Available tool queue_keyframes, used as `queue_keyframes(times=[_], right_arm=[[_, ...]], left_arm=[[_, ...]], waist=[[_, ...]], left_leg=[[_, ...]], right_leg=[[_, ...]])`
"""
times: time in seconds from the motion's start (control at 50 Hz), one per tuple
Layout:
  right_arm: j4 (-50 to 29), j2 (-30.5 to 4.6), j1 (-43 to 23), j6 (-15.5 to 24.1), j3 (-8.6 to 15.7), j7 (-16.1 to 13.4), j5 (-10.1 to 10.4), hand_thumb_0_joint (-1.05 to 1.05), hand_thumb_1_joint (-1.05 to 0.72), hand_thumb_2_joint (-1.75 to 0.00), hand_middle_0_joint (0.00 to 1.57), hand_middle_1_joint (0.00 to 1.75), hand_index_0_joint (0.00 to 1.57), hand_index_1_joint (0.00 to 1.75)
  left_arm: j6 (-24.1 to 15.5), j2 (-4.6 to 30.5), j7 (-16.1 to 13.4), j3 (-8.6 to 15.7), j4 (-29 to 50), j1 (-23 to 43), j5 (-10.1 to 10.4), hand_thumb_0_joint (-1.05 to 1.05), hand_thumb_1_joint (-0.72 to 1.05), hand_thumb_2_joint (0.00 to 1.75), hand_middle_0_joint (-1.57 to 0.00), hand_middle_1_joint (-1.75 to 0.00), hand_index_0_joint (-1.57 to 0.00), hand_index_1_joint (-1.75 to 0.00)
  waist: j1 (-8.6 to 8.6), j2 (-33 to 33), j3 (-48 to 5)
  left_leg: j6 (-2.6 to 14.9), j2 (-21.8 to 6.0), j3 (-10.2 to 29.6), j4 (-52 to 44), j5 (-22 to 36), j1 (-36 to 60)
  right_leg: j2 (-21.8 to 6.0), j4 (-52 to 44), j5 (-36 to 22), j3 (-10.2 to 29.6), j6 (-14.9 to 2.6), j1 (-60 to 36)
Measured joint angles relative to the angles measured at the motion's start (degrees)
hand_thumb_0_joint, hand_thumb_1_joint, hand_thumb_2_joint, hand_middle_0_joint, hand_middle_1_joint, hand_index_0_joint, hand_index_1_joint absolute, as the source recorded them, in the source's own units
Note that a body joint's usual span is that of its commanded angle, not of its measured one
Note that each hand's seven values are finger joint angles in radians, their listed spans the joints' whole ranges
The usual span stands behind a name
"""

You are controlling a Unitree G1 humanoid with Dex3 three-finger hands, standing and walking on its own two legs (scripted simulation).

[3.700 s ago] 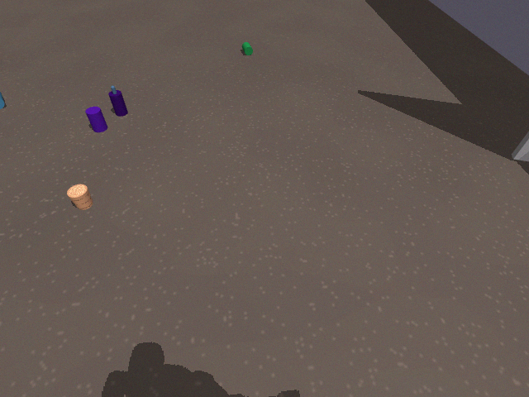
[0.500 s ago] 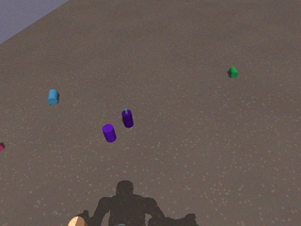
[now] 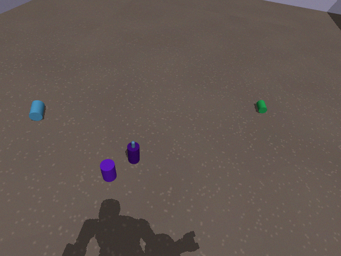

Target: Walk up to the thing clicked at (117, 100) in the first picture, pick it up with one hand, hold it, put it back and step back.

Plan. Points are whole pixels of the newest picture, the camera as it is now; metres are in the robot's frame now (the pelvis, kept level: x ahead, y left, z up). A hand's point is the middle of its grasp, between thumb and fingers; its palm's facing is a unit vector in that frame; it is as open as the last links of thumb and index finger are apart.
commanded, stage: walk up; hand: left
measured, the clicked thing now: (133, 150) +0.90 +0.18 -0.68
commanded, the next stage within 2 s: none
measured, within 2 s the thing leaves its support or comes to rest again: neither
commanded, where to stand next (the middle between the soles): +0.56 -0.05 m, yaw -1 degrees
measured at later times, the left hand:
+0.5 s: hand (88, 226) +0.24 +0.20 -0.12, palm faces -0.02 -0.92 -0.40, open 7.4 cm
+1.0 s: hand (81, 187) +0.37 +0.26 -0.16, palm faces -0.06 -0.95 -0.31, open 7.4 cm
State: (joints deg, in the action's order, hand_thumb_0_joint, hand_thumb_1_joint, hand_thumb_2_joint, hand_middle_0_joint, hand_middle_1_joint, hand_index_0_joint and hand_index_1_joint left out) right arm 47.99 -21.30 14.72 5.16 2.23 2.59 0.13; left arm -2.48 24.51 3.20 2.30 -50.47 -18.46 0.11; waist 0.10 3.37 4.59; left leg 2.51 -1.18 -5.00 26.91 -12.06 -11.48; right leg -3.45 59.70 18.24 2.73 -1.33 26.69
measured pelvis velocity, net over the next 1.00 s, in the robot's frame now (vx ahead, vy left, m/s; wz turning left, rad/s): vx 0.32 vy -0.01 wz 0.00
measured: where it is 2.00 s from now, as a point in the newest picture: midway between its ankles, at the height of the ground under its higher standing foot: (166, 222)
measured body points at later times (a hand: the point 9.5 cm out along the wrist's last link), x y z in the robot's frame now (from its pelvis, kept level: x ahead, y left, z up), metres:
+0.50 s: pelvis +0.17 -0.06 +0.00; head +0.18 -0.10 +0.45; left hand +0.24 +0.25 -0.09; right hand +0.23 -0.38 -0.14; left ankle +0.21 +0.10 -0.67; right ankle +0.22 -0.17 -0.74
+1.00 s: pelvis +0.32 -0.01 +0.00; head +0.33 +0.03 +0.45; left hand +0.37 +0.31 -0.14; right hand +0.36 -0.33 -0.09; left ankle +0.35 +0.09 -0.74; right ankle +0.37 -0.18 -0.67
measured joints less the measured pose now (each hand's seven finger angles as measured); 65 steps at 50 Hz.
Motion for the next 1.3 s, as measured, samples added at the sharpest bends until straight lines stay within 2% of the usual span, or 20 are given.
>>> queue_keyframes(times=[0.1,0.18,0.24,0.26,0.28,0.3,0.36,0.42,0.5,0.6,0.7,0.74,0.78,0.84,0.9,1.06,1.16,1.26,1.28,1.3], right_arm=[[0.7,-0.8,2.9,0.1,0.2,0.2,-0.4,0.0,-0.9,-0.9,0.21,0.3,0.2,0.3],[1.2,-2.1,4.6,-0.3,0.8,0.2,-0.6,0.0,-0.9,-0.9,0.21,0.3,0.2,0.3],[1.5,-3.0,5.6,-1.0,1.1,0.1,-0.6,0.01,-0.9,-0.9,0.21,0.3,0.2,0.3],[1.5,-3.3,6.2,-1.2,1.1,0.0,-0.5,0.01,-0.9,-0.9,0.21,0.3,0.2,0.3],[1.7,-3.7,6.2,-1.5,1.3,-0.2,-0.6,0.01,-0.9,-0.9,0.2,0.3,0.2,0.3],[2.1,-3.9,6.0,-1.9,1.4,-0.4,-0.5,0.01,-0.9,-0.9,0.2,0.3,0.2,0.3],[3.0,-3.3,4.9,-2.9,0.7,-0.7,-0.6,0.01,-0.9,-0.9,0.2,0.3,0.2,0.3],[3.3,-3.6,3.4,-3.0,0.4,-0.4,0.0,0.01,-0.9,-0.9,0.2,0.3,0.2,0.3],[2.6,-3.6,2.2,-3.0,0.7,0.5,0.0,0.01,-0.9,-0.9,0.2,0.3,0.2,0.3],[3.4,-3.4,2.1,-3.6,1.2,1.4,-1.1,0.01,-0.9,-0.9,0.2,0.3,0.2,0.3],[4.2,-3.0,1.7,-3.2,1.5,1.8,-1.5,0.01,-0.9,-0.9,0.2,0.3,0.2,0.3],[4.0,-2.9,1.7,-2.4,1.8,1.7,-1.6,0.01,-0.9,-0.9,0.2,0.3,0.2,0.3],[3.4,-2.4,1.3,-1.2,1.9,1.2,-1.8,0.01,-0.9,-0.9,0.2,0.3,0.2,0.3],[1.7,-2.0,1.3,-0.4,1.7,0.6,-1.0,0.0,-0.9,-0.9,0.2,0.3,0.2,0.3],[1.2,-1.0,2.1,-0.1,0.8,0.0,-0.6,0.0,-0.9,-0.9,0.2,0.3,0.2,0.3],[1.3,-0.4,5.5,-0.1,0.1,-0.5,-0.5,0.0,-0.9,-0.9,0.21,0.3,0.2,0.3],[1.4,-1.4,6.9,-0.8,0.5,-0.3,-0.7,0.0,-0.9,-0.9,0.21,0.3,0.2,0.3],[1.3,-2.8,7.3,-1.9,0.8,0.0,-0.8,0.01,-0.9,-0.9,0.21,0.3,0.2,0.3],[1.3,-3.2,7.2,-2.1,0.9,-0.2,-0.8,0.01,-0.9,-0.9,0.21,0.3,0.2,0.3],[1.6,-3.5,6.7,-2.4,0.9,-0.5,-0.6,0.01,-0.9,-0.9,0.2,0.3,0.2,0.3]], left_arm=[[0.7,0.4,1.0,0.8,-0.4,1.0,-0.7,0.0,0.91,0.9,-0.21,-0.3,-0.2,-0.3],[0.8,-0.1,1.8,1.1,-0.9,2.2,-1.0,0.0,0.91,0.9,-0.21,-0.3,-0.2,-0.3],[0.2,-0.4,1.8,1.2,-1.1,3.0,-1.0,0.0,0.91,0.9,-0.21,-0.3,-0.2,-0.3],[-0.3,-0.3,1.7,1.2,-0.9,3.0,-1.1,0.0,0.91,0.9,-0.21,-0.3,-0.2,-0.3],[-0.9,-0.9,1.4,1.4,-1.1,3.6,-1.2,0.0,0.91,0.9,-0.21,-0.3,-0.2,-0.3],[-1.4,-1.3,1.1,1.5,-0.8,4.1,-1.4,0.0,0.91,0.9,-0.21,-0.3,-0.2,-0.3],[-2.4,-2.2,0.3,0.9,0.7,4.5,-0.8,0.0,0.91,0.9,-0.21,-0.3,-0.2,-0.3],[-2.5,-3.5,-0.3,0.0,1.3,3.5,-0.1,0.0,0.91,0.9,-0.21,-0.3,-0.2,-0.3],[-2.2,-3.7,-0.5,-0.5,1.2,1.6,-0.2,0.0,0.91,0.9,-0.21,-0.3,-0.2,-0.3],[-2.0,-2.8,-0.4,0.0,1.7,-0.1,-0.7,0.0,0.9,0.9,-0.21,-0.3,-0.2,-0.3],[-1.6,-0.9,-0.1,0.4,2.0,-1.4,-0.9,0.0,0.9,0.9,-0.21,-0.3,-0.2,-0.3],[-1.0,0.0,-0.1,0.4,1.5,-1.9,-1.1,0.0,0.9,0.9,-0.21,-0.3,-0.2,-0.3],[-0.2,0.6,-0.5,0.6,0.6,-1.9,-1.1,0.0,0.91,0.9,-0.21,-0.3,-0.2,-0.3],[0.9,0.0,-1.0,0.0,-1.1,-1.2,-0.9,0.0,0.91,0.9,-0.21,-0.3,-0.2,-0.3],[0.9,0.5,-0.8,-0.2,-1.4,-0.2,-0.5,0.0,0.91,0.9,-0.21,-0.3,-0.2,-0.3],[1.7,0.8,0.3,0.6,-1.4,1.0,-0.5,0.0,0.91,0.9,-0.21,-0.3,-0.2,-0.3],[1.8,0.0,0.9,0.8,-1.9,2.1,-0.8,0.0,0.91,0.9,-0.21,-0.3,-0.2,-0.3],[0.3,-0.7,1.0,0.7,-1.6,3.4,-1.0,0.0,0.91,0.9,-0.21,-0.3,-0.2,-0.3],[-0.3,-1.2,0.6,0.8,-1.6,3.9,-1.1,0.0,0.91,0.9,-0.21,-0.3,-0.2,-0.3],[-0.9,-1.8,0.2,0.8,-1.5,4.6,-1.3,0.0,0.91,0.9,-0.21,-0.3,-0.2,-0.3]], waist=[[-0.5,-0.1,-0.8],[-1.24,-1.2,-0.8],[-1.68,-2.4,-1.2],[-1.76,-2.8,-1.5],[-1.59,-4.5,-1.2],[-1.56,-6.0,-0.8],[-0.3,-6.1,0.1],[0.51,-6.9,0.4],[0.66,-7.5,0.1],[1.01,-6.9,-0.6],[1.84,-5.0,-0.9],[1.58,-3.6,-1.5],[1.42,-0.5,-1.0],[-0.2,-0.5,-0.8],[-0.92,0.6,-0.3],[-1.4,0.7,0.0],[-2.03,-1.0,-0.2],[-2.32,-3.1,-0.5],[-2.23,-4.4,-0.1],[-2.33,-6.1,0.4]], left_leg=[[-0.4,0.5,-0.9,-2.9,-2.1,5.1],[-1.55,0.6,-1.3,-2.6,-5.0,7.7],[-2.87,0.1,-1.3,0.6,-9.0,8.3],[-3.24,-0.3,-1.1,2.9,-11.0,7.9],[-2.72,-1.9,-0.6,6.8,-13.3,7.0],[-1.39,-3.1,0.6,12.3,-14.0,5.1],[-0.4,-0.6,4.1,29.5,-14.9,-2.6],[-0.22,0.1,5.7,35.0,-11.1,-9.2],[-1.09,-1.5,7.2,31.5,-5.4,-15.1],[-2.75,-3.5,6.3,19.6,-1.9,-17.0],[-2.26,-3.8,4.3,9.0,0.4,-13.4],[-1.66,-2.8,3.4,6.8,2.6,-11.1],[-1.0,-0.9,1.3,9.4,1.3,-10.6],[-0.03,-0.9,0.9,10.3,-1.4,-9.1],[-0.03,-0.3,0.3,5.6,-0.4,-5.2],[0.08,1.0,-1.2,-2.5,0.0,2.8],[-0.4,1.2,-1.8,-3.5,-2.0,5.5],[-2.2,0.4,-2.3,2.0,-7.7,5.3],[-2.36,-0.8,-2.0,4.8,-9.6,4.7],[-1.62,-2.3,-1.0,8.8,-10.9,3.5]], right_leg=[[-3.1,-10.2,-5.6,-1.3,1.54,3.4],[-3.7,-20.2,-10.2,-2.6,1.03,1.7],[-2.8,-25.5,-10.6,-3.8,0.31,-2.0],[-2.1,-27.0,-10.5,-4.2,0.09,-3.8],[-0.8,-26.3,-10.0,-4.9,0.54,-4.5],[0.2,-24.6,-8.4,-5.9,0.68,-4.6],[-0.1,-22.9,-5.6,-6.1,0.34,-6.2],[0.3,-27.4,-6.3,-6.1,0.32,-10.1],[1.5,-32.2,-6.9,-6.7,-0.16,-14.2],[2.4,-34.2,-5.1,-8.3,-0.29,-17.7],[2.3,-31.1,-0.4,-9.2,0.83,-19.0],[1.2,-27.3,3.0,-9.2,1.36,-18.6],[-1.1,-18.5,7.1,-6.8,-0.28,-16.0],[1.8,-2.5,8.7,-3.4,-1.43,-9.0],[2.1,1.6,4.2,-1.6,-1.35,-3.6],[-1.1,-6.9,-5.3,0.6,1.25,2.7],[-2.3,-17.0,-7.3,-1.4,1.37,1.0],[-1.1,-27.1,-7.2,-3.6,0.31,-5.3],[0.0,-27.6,-9.5,-4.1,0.41,-6.2],[1.1,-26.8,-9.0,-5.1,0.38,-6.6]])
